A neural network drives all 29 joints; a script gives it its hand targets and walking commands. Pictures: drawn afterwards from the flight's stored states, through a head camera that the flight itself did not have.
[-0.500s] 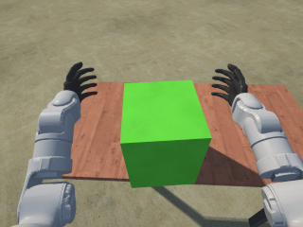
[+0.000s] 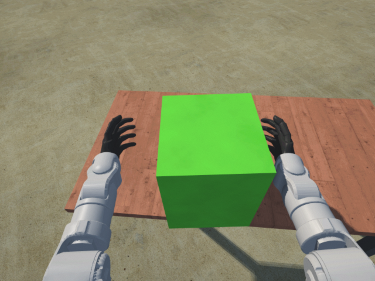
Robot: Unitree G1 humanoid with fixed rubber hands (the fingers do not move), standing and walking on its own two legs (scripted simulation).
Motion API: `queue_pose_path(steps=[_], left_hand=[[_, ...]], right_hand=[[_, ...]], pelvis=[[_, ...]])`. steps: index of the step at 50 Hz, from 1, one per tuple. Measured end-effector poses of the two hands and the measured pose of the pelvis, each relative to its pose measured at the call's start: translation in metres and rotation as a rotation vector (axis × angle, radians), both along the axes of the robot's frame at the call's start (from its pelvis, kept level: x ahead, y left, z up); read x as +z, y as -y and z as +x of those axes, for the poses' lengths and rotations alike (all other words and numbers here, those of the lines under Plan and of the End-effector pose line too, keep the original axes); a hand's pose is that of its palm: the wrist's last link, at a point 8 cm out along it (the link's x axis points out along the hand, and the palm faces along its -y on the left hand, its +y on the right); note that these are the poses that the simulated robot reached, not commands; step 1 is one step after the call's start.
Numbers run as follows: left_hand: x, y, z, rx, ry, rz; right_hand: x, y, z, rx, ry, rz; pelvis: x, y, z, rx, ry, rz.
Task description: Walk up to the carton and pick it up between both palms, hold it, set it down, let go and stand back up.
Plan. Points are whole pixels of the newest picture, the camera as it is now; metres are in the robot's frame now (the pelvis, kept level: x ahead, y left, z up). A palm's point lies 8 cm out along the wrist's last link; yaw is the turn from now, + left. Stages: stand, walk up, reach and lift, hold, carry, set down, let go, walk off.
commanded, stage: reach and lift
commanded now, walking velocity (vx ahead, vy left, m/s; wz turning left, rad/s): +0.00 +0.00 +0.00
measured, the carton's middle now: (207, 164) +0.39 +0.03 +0.02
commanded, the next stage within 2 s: none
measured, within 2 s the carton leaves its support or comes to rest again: neither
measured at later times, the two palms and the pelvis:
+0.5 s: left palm (123, 154) +0.37 +0.23 +0.05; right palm (278, 154) +0.41 -0.13 +0.06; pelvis -0.01 +0.01 -0.01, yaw -1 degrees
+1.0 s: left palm (143, 153) +0.37 +0.18 +0.06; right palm (275, 162) +0.38 -0.12 +0.06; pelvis +0.00 +0.00 +0.00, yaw -2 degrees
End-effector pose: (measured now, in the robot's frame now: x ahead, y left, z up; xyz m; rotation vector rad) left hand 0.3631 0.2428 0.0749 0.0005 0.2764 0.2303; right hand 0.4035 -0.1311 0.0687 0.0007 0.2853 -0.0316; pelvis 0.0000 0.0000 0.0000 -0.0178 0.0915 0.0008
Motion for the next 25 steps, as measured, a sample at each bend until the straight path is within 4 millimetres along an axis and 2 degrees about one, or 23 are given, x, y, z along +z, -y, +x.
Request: queue_pose_path(steps=[9,25], left_hand=[[-0.015,0.010,0.008,-0.016,0.045,0.011],[-0.023,0.018,0.009,-0.018,0.065,-0.007]], right_hand=[[-0.014,-0.007,0.001,0.022,0.003,-0.019],[-0.013,-0.005,0.003,0.019,0.015,-0.009]], pelvis=[[-0.004,-0.005,0.000,-0.005,-0.062,-0.006],[-0.010,-0.009,-0.007,-0.014,-0.116,-0.012]])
